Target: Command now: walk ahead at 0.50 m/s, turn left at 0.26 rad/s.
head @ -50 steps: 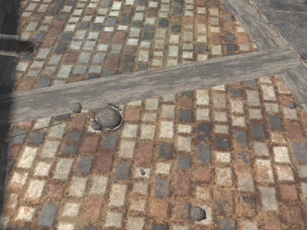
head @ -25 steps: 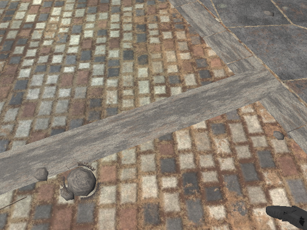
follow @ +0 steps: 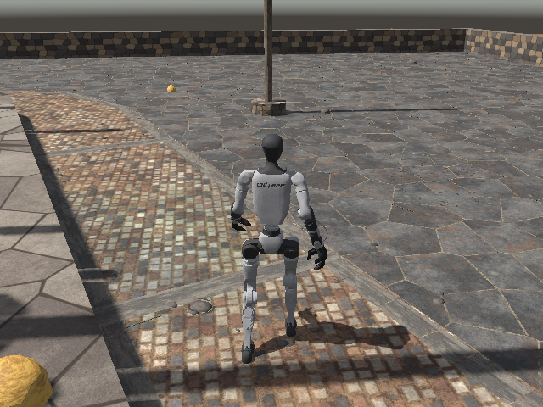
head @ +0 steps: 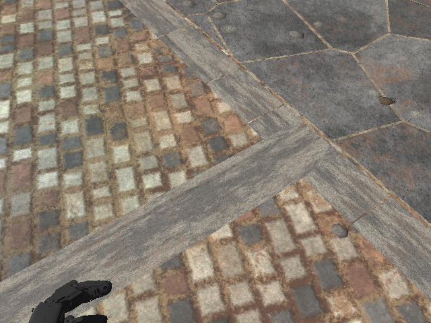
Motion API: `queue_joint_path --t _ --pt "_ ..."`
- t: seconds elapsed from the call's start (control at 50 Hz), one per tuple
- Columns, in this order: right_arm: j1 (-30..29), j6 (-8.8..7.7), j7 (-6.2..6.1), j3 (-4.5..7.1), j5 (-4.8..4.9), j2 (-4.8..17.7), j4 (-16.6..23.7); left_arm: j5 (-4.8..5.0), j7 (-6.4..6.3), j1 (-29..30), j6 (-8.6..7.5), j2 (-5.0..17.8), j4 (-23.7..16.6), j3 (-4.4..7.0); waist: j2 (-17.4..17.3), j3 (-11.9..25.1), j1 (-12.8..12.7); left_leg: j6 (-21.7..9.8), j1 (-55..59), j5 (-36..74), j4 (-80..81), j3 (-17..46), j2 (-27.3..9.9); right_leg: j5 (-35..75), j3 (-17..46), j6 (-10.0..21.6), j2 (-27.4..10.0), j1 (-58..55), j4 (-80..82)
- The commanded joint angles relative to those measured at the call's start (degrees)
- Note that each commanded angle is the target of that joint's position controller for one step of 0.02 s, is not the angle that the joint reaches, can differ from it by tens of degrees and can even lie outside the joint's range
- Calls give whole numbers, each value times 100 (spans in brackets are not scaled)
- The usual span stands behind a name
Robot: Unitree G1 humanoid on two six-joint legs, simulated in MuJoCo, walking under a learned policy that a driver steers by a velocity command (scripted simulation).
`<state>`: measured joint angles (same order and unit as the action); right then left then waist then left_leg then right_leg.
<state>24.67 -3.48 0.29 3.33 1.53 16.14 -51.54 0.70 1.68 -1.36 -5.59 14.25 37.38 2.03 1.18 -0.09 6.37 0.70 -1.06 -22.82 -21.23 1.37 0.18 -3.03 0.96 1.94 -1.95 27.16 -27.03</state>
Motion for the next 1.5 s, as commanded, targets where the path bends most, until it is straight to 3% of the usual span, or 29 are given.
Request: queue_joint_path --t 0.02,0.04,0.06,0.08,0.14,0.32,0.44,0.46,0.48,0.5,0.52,0.54,0.58,0.66,0.88,0.94,0.96,0.98,1.0,1.02,1.06,1.22,1.32,1.34,1.36,1.38,1.4,1.42,1.5 --pt "-210 -128 -31 -28 -139 275 593 -195 -143 -2288 -50 1602 83 575 527 1735 -1379 -263 -2849 1408 -3297 58 -182 -20 1849 900 -1662 -4547 -138" --pt "216 -222 -32 -93 -39 141 616 -165 -119 -2517 22 1588 178 560 1651 2335 -1265 -161 -3970 -1201 -4540 354 117 -948 3707 1368 -2380 -5041 558" --pt "-129 -218 -36 77 99 700 593 -105 -119 -2351 34 1136 200 436 985 1594 -1317 -165 -4449 -912 -5148 609 -185 -1572 3314 1190 -2140 -4477 751" --pt "-501 -195 -36 110 106 778 701 -50 -117 -1973 30 931 184 355 758 931 -1213 -192 -4564 -394 -5143 465 -391 -1463 2514 1016 -1944 -3717 913" --pt "-568 7 -38 147 18 523 703 -129 -63 -1091 -51 564 221 258 668 166 -678 -144 -3807 541 -4628 434 -802 -656 1160 856 -1410 -2061 1592" --pt "-1620 119 156 54 -125 100 1233 -131 -305 -1006 -18 961 551 420 228 -236 -727 -11 -3301 2624 -2221 -142 -557 2084 -1011 696 -1114 -1735 1560" --pt "-1369 207 335 287 -154 604 1528 165 -401 -960 234 1314 586 562 413 235 -433 -481 -2481 1644 -1336 -558 -60 3383 -1116 378 -1366 -2632 -13" --pt "-758 194 298 420 -154 840 1384 187 -400 -928 274 1236 569 539 203 537 -116 -653 -1647 2045 -849 -642 195 3223 -1251 187 -1110 -2486 -989" --pt "-350 202 160 580 -161 1315 1343 39 -373 -1258 256 1067 563 474 -539 889 8 -921 -433 4196 -653 61 -179 1672 -1348 -212 -706 -1593 -2468" --pt "-542 239 35 602 -209 1816 1482 -365 -296 -1799 223 366 407 258 -1972 1335 -656 -1799 1123 7136 -1257 2042 -1555 -3703 -1095 -618 194 409 -4565" --pt "-578 186 115 523 -261 1693 1771 -189 -218 -1998 170 696 404 232 -1468 2691 -444 -2664 1621 5834 -603 3743 -2271 -4049 279 -637 489 877 -5558" --pt "-799 167 164 460 -220 1360 1849 31 -203 -1376 193 1043 333 323 -691 2257 -240 -2399 1231 4717 -285 3182 -1949 -3428 505 -522 256 1181 -5567" --pt "-1336 210 99 336 -49 943 1845 -69 -333 -936 305 962 286 310 -180 1098 -500 -1823 -182 3214 -5 2373 -1428 -2552 436 -470 -102 1276 -4744" --pt "-1632 289 -30 351 -227 987 1989 -149 -405 -1076 475 846 283 312 -551 864 -825 -1613 -1523 3184 257 1882 -991 -2077 346 -496 5 360 -3611" --pt "-1537 555 -178 400 -136 1022 2117 -59 -314 -551 403 777 108 287 -1052 711 -514 -1253 -1482 923 166 2656 -684 -1616 488 -521 347 -227 -1282" --pt "-1596 620 -192 371 -37 937 2160 -60 -240 -994 333 869 223 375 -1011 684 -781 -933 -1688 1023 -265 2664 -376 -842 388 -248 245 -1279 338" --pt "-1416 622 -193 303 -48 693 2179 -160 -258 -1168 351 1244 212 472 -318 798 -718 -621 -2300 37 -1082 2186 8 -724 1162 123 -777 -1965 685" --pt "-1481 571 -177 306 4 644 2390 -327 -273 -1064 424 1703 244 572 1503 402 -502 -271 -3500 -1018 -2265 760 956 152 2524 981 -1825 -1956 1052" --pt "-1415 487 -149 450 -135 1125 2316 -392 -283 -836 401 1405 62 519 1351 424 -584 -2 -3619 -1179 -3707 767 619 617 2915 1410 -2268 -1700 1061" --pt "-1273 499 -119 531 -98 1280 2149 -324 -332 -545 400 1109 -63 435 872 425 -481 90 -3539 -814 -4303 784 496 767 2310 1236 -1982 -1633 900" --pt "-1059 629 -150 497 -88 1034 1924 -139 -376 -289 428 866 -128 366 577 278 -441 294 -3667 -232 -4917 604 396 730 1386 827 -1394 -1740 725" --pt "-1838 657 -13 226 -54 485 2339 -126 -394 -770 619 1277 -30 496 1025 422 -954 447 -2886 -86 -2917 -165 -100 1131 391 1017 -1414 -2193 705" --pt "-1273 658 37 272 -73 527 2094 109 -278 -630 599 1306 89 475 975 477 -624 -14 -1441 981 -553 -499 163 1172 268 805 -1406 -1920 171" --pt "-1165 651 17 290 -88 607 2045 129 -261 -873 571 1123 224 410 736 499 -588 -184 -756 1681 129 -338 140 800 89 479 -1256 -1549 -87" --pt "-1050 641 -45 347 -100 932 2085 -75 -218 -1097 526 768 239 291 -267 829 -707 -411 293 3241 129 784 -720 -557 -365 -73 -843 -772 -966" --pt "-1311 628 -91 364 -225 1337 2226 -295 -168 -1039 465 466 35 149 -1810 786 -859 -1343 466 4749 -96 2127 -2011 -3125 -654 -578 -230 428 -1957" --pt "-1114 521 -55 285 -364 959 2155 -179 -247 -546 484 891 -8 281 -1322 936 -348 -1918 -107 4261 10 2168 -2168 -3505 -71 -680 -270 378 -2726" --pt "-1309 425 -36 169 -388 694 2037 -56 -254 -562 528 1001 69 324 -1066 753 -490 -1751 -312 3740 103 1696 -1851 -3286 80 -669 -347 298 -3020" --pt "-1983 278 -64 30 -319 365 1787 -55 -280 -1140 689 822 519 311 -996 413 -821 -1197 -996 3451 191 607 -1196 -2135 132 -762 -324 -432 -2688"
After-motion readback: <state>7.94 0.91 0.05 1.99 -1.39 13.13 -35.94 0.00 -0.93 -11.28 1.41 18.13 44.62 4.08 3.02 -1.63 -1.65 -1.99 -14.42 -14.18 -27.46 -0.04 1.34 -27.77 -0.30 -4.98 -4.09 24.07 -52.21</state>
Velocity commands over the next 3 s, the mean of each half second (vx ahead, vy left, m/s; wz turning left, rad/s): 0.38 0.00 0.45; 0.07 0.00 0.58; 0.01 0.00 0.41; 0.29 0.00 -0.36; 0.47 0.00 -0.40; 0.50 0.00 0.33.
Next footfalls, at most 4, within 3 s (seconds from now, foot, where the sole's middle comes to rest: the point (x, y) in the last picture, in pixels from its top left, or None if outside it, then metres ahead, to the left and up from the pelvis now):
0.48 left None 0.37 0.15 -0.77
0.96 right None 0.44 -0.06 -0.77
1.36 left None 0.25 0.14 -0.77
1.86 right None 0.46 -0.01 -0.77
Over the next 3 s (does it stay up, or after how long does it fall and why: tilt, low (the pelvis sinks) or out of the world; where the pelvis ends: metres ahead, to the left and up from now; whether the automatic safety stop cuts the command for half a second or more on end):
stays up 0.93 0.25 0.01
